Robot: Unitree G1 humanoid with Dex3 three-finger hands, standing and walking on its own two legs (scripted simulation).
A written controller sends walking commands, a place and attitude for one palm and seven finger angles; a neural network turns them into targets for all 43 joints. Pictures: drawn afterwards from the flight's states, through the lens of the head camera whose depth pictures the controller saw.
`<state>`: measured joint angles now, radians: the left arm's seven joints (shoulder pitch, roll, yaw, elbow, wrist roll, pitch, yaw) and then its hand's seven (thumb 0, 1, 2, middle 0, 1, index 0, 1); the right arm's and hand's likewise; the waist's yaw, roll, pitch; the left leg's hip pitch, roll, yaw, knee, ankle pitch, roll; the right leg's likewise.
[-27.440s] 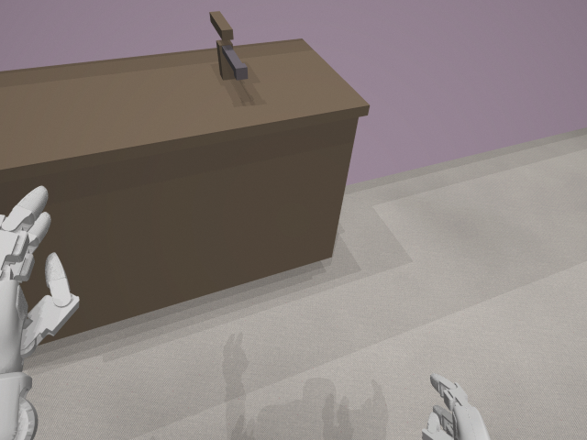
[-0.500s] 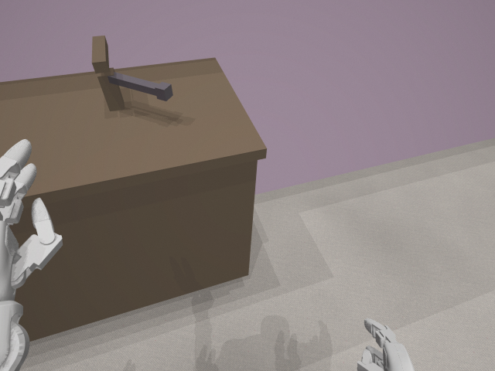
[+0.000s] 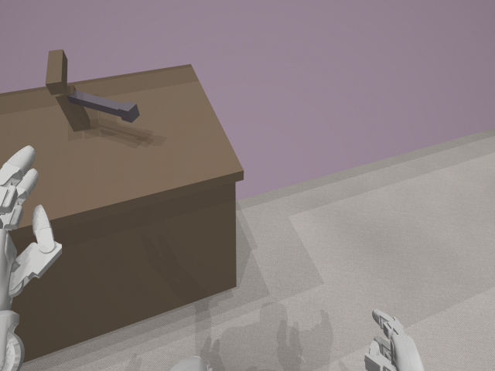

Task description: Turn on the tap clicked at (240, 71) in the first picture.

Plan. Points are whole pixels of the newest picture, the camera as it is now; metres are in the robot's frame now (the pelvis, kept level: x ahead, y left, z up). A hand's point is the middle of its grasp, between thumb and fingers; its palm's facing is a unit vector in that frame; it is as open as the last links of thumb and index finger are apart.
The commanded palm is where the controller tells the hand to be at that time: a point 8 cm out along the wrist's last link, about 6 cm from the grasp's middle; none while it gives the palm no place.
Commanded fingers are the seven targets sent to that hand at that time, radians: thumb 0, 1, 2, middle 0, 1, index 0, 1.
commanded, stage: come to a stop and stand still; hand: left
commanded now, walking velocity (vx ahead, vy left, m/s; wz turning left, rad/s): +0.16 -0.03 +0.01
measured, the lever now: (129, 111) +0.56 +0.28 +0.10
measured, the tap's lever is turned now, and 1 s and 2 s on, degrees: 49 49 49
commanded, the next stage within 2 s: none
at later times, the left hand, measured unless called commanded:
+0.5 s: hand (76, 228) +0.25 +0.23 +0.15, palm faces +0.38 -0.82 -0.43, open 7.4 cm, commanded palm +0.20 +0.27 +0.18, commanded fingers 0.00 0.90 0.90 -0.20 -0.30 -0.20 -0.30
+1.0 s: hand out of the picture +0.22 +0.33 +0.17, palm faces +0.41 -0.84 -0.35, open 7.4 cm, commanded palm +0.15 +0.35 +0.18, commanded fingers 0.00 0.90 0.90 -0.20 -0.30 -0.20 -0.30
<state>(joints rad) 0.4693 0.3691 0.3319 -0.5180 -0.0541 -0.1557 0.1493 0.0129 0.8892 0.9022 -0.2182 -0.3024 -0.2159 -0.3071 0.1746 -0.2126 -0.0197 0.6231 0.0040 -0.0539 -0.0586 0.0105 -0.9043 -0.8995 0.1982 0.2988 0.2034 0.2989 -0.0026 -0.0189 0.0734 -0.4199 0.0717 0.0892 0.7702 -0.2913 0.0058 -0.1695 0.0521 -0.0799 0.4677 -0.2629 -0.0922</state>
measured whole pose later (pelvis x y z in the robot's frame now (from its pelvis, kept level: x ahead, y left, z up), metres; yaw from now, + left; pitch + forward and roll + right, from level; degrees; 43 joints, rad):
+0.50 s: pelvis +0.04 -0.01 +0.00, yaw +0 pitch -1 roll -1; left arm 0.48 0.35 0.30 -0.46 -0.06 -0.09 0.14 0.01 0.89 0.90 -0.22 -0.30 -0.22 -0.31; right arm 0.16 -0.21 0.00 0.61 0.01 -0.05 -0.08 0.01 -0.90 -0.90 0.20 0.30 0.21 0.30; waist 0.03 0.07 0.04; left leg -0.29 0.07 0.02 0.51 -0.20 -0.01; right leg -0.20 0.07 -0.04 0.45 -0.24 -0.06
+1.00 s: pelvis -0.01 +0.07 +0.00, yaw -1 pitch -3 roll -2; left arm 0.34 0.42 0.39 -0.41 -0.02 -0.26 0.10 0.01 0.89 0.90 -0.22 -0.30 -0.22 -0.31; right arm 0.26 -0.15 0.04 0.59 -0.01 -0.16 -0.01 0.01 -0.90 -0.90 0.20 0.30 0.20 0.30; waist 0.04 -0.06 0.07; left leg -0.28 -0.06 0.04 0.47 -0.14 0.09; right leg -0.25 0.00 0.02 0.50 -0.32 -0.01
